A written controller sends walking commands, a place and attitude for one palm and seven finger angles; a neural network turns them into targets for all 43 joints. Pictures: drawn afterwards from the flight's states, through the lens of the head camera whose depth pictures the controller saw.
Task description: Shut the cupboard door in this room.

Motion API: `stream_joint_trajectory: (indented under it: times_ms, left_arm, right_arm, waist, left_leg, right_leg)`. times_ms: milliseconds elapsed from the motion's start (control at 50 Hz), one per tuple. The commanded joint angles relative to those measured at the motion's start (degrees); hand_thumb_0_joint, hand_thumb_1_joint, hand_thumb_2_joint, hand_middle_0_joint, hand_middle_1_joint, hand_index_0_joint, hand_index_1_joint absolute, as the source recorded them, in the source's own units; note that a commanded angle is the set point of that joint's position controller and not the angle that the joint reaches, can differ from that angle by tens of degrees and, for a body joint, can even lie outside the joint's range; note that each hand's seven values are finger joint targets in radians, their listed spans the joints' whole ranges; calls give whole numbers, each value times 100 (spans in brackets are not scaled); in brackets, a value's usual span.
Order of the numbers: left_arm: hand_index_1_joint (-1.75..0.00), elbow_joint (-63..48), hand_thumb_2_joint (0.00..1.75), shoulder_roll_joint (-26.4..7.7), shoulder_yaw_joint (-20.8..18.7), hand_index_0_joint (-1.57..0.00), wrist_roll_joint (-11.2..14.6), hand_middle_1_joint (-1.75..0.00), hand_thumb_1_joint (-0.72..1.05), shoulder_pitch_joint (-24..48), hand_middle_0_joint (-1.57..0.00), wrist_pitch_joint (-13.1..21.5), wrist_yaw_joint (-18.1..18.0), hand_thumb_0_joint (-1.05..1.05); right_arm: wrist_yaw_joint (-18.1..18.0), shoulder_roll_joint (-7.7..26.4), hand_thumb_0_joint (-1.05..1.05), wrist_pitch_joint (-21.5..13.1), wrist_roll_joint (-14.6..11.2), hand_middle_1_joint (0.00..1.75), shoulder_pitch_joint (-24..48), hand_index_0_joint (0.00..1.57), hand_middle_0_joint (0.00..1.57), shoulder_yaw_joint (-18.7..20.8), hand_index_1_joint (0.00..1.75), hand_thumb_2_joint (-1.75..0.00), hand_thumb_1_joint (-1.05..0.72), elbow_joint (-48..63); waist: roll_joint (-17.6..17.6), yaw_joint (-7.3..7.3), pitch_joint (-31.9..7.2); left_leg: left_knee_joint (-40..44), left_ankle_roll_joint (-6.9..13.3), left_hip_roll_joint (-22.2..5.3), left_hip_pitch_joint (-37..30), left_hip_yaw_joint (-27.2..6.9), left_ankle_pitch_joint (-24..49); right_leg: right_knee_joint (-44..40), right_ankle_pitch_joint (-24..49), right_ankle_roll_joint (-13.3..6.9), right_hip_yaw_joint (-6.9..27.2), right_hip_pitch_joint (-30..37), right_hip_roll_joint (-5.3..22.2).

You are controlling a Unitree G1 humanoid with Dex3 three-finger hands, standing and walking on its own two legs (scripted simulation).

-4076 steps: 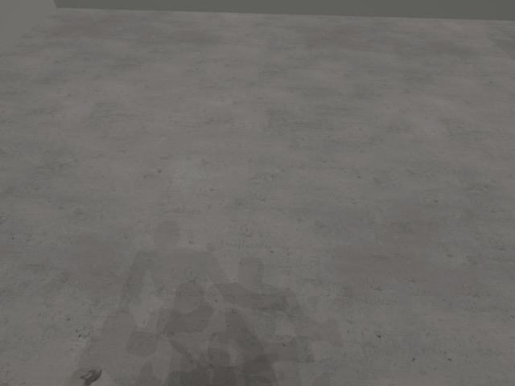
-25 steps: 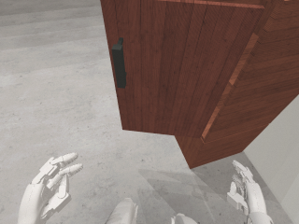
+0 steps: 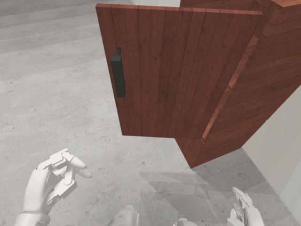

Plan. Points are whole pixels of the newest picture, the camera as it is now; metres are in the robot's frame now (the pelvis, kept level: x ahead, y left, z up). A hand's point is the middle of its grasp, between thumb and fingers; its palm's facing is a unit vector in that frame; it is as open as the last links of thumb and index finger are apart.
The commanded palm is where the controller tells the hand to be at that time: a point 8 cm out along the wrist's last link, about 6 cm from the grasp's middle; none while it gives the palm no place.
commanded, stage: raise the hand and make a fist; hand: left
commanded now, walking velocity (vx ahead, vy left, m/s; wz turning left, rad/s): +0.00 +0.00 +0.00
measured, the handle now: (120, 73) +0.51 +0.13 +0.11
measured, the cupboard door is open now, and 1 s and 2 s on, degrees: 65 65 65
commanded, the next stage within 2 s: bring the fist close to the handle in 0.94 s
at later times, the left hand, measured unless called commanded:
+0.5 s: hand (61, 165) +0.22 +0.21 +0.10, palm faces +0.03 -1.00 -0.04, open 3.1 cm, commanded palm +0.20 +0.26 +0.11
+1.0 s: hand (70, 163) +0.23 +0.19 +0.11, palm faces +0.04 -1.00 -0.04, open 3.1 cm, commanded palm +0.20 +0.24 +0.11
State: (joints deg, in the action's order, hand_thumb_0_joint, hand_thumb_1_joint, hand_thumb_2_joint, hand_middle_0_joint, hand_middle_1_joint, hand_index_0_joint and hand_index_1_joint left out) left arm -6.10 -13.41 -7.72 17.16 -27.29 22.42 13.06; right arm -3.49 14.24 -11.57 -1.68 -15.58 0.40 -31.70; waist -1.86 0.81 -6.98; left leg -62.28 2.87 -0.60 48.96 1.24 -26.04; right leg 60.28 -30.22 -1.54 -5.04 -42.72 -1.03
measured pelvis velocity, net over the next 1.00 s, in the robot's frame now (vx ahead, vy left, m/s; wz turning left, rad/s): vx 0.01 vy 0.00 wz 0.01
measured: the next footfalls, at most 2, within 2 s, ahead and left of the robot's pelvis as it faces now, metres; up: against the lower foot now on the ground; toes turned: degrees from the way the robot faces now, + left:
none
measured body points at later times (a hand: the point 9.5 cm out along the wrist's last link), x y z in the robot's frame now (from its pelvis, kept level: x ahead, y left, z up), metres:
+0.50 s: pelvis +0.00 +0.02 +0.02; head +0.03 +0.03 +0.47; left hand +0.22 +0.26 +0.11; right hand +0.19 -0.20 -0.04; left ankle +0.05 +0.09 -0.66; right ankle +0.00 -0.11 -0.66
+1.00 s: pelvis +0.01 +0.00 +0.03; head +0.03 +0.00 +0.48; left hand +0.22 +0.24 +0.11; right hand +0.18 -0.23 -0.04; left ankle +0.05 +0.09 -0.66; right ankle +0.00 -0.11 -0.66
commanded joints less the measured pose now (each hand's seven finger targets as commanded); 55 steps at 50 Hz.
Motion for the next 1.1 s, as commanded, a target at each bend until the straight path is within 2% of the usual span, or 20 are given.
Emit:
stream_joint_trajectory:
  times_ms: [0, 100, 220, 260, 280, 360, 400, 460, 540, 560, 620, 660, 720, 760, 820, 880, 960, 1020, 1060, 1080]
  left_arm:
    - [-128, -1469, 90, -626, -393, -110, 31, -128, 90, 121, -110, 290, -118, 0]
    - [-138, -1339, 90, -588, -312, -119, -37, -138, 90, 285, -119, 37, -224, 0]
    - [-150, -1429, 90, -628, -280, -130, -74, -150, 90, 580, -130, -167, -197, 0]
    - [-150, -1413, 90, -769, -376, -130, -110, -150, 90, 741, -130, -229, -218, 0]
    - [-150, -1453, 90, -672, -263, -130, -112, -150, 90, 826, -130, -254, -209, 0]
    - [-150, -1293, 90, -823, -441, -130, -101, -150, 90, 991, -130, -383, -216, 0]
    - [-150, -1376, 90, -750, -359, -130, -105, -150, 90, 1088, -130, -418, -194, 0]
    - [-150, -1314, 90, -879, -490, -130, -89, -150, 90, 1161, -130, -474, -196, 0]
    - [-150, -1161, 90, -760, -453, -130, -23, -150, 90, 1205, -130, -573, -151, 0]
    - [-150, -1058, 90, -844, -560, -130, -19, -150, 90, 1125, -130, -601, -155, 0]
    - [-150, -1026, 90, -687, -445, -130, 1, -150, 90, 1092, -130, -600, -111, 0]
    - [-150, -1060, 90, -822, -535, -130, -32, -150, 90, 1110, -130, -552, -153, 0]
    - [-150, -1266, 90, -767, -473, -130, -68, -150, 90, 1151, -130, -398, -204, 0]
    - [-150, -1219, 90, -866, -583, -130, -60, -150, 90, 1147, -130, -342, -246, 0]
    - [-150, -1183, 90, -751, -471, -130, -77, -150, 90, 1147, -130, -266, -251, 0]
    - [-150, -1050, 90, -754, -451, -130, -66, -150, 90, 1121, -130, -318, -210, 0]
    - [-150, -1061, 90, -868, -555, -130, -19, -150, 90, 1169, -130, -317, -179, 0]
    - [-150, -1041, 90, -761, -479, -130, -2, -150, 90, 1191, -130, -315, -159, 0]
    - [-150, -941, 90, -920, -567, -130, -22, -150, 90, 1746, -130, -277, -194, 0]
    - [-150, -948, 90, -781, -387, -130, -55, -150, 90, 2024, -130, -258, -181, 0]
  right_arm:
    - [-9, 625, 0, -342, -24, 30, 410, 20, 20, 211, 30, -90, -90, 1095]
    - [8, 658, 0, -227, -31, 30, 401, 20, 20, 149, 30, -90, -90, 1163]
    - [32, 682, 0, -200, -43, 30, 375, 20, 20, 62, 30, -90, -90, 1250]
    - [22, 711, 0, -190, -41, 30, 382, 20, 20, 49, 30, -90, -90, 1228]
    - [31, 693, 0, -200, -49, 30, 395, 20, 20, 20, 30, -90, -90, 1250]
    - [15, 727, 0, -214, -55, 30, 384, 20, 20, -5, 30, -90, -90, 1188]
    - [30, 706, 0, -240, -71, 30, 394, 20, 20, -26, 30, -90, -90, 1184]
    - [21, 733, 0, -271, -62, 30, 401, 20, 20, -23, 30, -90, -90, 1124]
    - [26, 718, 0, -320, -87, 30, 431, 20, 20, -35, 30, -90, -90, 1061]
    - [19, 744, 0, -317, -75, 30, 418, 20, 20, -13, 30, -90, -90, 1033]
    - [51, 719, 0, -331, -87, 30, 441, 20, 20, -11, 30, -90, -90, 1038]
    - [49, 744, 0, -335, -71, 30, 430, 20, 20, 13, 30, -90, -90, 1018]
    - [77, 708, 0, -355, -63, 30, 430, 20, 20, 20, 30, -90, -90, 1023]
    - [80, 728, 0, -343, -39, 30, 401, 20, 20, 28, 30, -90, -90, 975]
    - [93, 715, 0, -332, -58, 30, 434, 20, 20, 38, 30, -90, -90, 984]
    - [79, 723, 0, -308, -70, 30, 450, 20, 20, 36, 30, -90, -90, 994]
    - [51, 728, 0, -309, -73, 30, 455, 20, 20, 42, 30, -90, -90, 967]
    - [55, 692, 0, -322, -82, 30, 480, 20, 20, 26, 30, -90, -90, 978]
    - [29, 731, 0, -322, -66, 30, 462, 20, 20, 23, 30, -90, -90, 866]
    - [26, 711, 0, -335, -68, 30, 505, 20, 20, 20, 30, -90, -90, 858]
  waist:
    - [-184, 32, -1100]
    - [-155, -25, -779]
    - [-330, -19, -797]
    - [-294, -9, -729]
    - [-399, -44, -686]
    - [-196, -21, -654]
    - [-395, -30, -690]
    - [-186, -20, -704]
    - [-199, -17, -585]
    - [-5, -7, -602]
    - [-113, 11, -583]
    - [-52, 10, -558]
    - [-263, -10, -725]
    - [-108, -3, -669]
    - [-198, -49, -649]
    - [-7, -69, -576]
    - [-4, -52, -630]
    - [8, -78, -582]
    - [110, -165, -480]
    - [-62, -212, -560]
  left_leg:
    - [1274, -144, -28, -1547, -551, 1073]
    - [1531, -171, -57, -1617, -654, 768]
    - [1802, -211, -91, -1946, -767, 713]
    - [1862, -205, -98, -1954, -790, 646]
    - [1910, -213, -96, -2013, -793, 630]
    - [2035, -218, -109, -2075, -839, 591]
    - [2093, -240, -116, -2234, -835, 720]
    - [2133, -217, -105, -2290, -820, 817]
    - [2195, -221, -79, -2325, -732, 919]
    - [2153, -195, -58, -2276, -699, 975]
    - [2147, -210, -28, -2275, -619, 1039]
    - [2106, -191, -27, -2247, -590, 1129]
    - [2050, -194, -14, -2371, -534, 1295]
    - [2028, -184, -14, -2279, -536, 1271]
    - [2006, -175, -12, -2283, -495, 1165]
    - [1987, -139, 17, -2133, -452, 1018]
    - [1911, -125, 39, -2116, -404, 1055]
    - [1874, -122, 48, -2085, -365, 1045]
    - [1797, -107, 48, -1993, -379, 968]
    - [1758, -98, 62, -2035, -348, 973]
  right_leg:
    - [-1002, 1196, -23, 157, 357, -106]
    - [-1148, 1046, -22, 74, 356, -137]
    - [-1269, 1098, -43, 27, 521, -142]
    - [-1328, 1085, -51, 46, 591, -148]
    - [-1351, 1076, -49, 32, 578, -132]
    - [-1465, 1091, -51, 33, 749, -145]
    - [-1496, 1177, -48, 22, 788, -124]
    - [-1601, 1248, -43, 40, 933, -131]
    - [-1726, 1324, -31, 35, 1033, -107]
    - [-1765, 1360, -25, 54, 1109, -111]
    - [-1783, 1373, -23, 60, 1119, -88]
    - [-1793, 1440, -25, 96, 1173, -91]
    - [-1741, 1549, -23, 106, 1152, -72]
    - [-1750, 1545, -25, 122, 1192, -85]
    - [-1761, 1455, -6, 137, 1077, -73]
    - [-1850, 1339, 10, 206, 1146, -53]
    - [-1903, 1350, 24, 295, 1212, -41]
    - [-1931, 1332, 46, 312, 1163, -20]
    - [-1974, 1206, 58, 406, 1079, -14]
    - [-1965, 1214, 68, 434, 1040, 12]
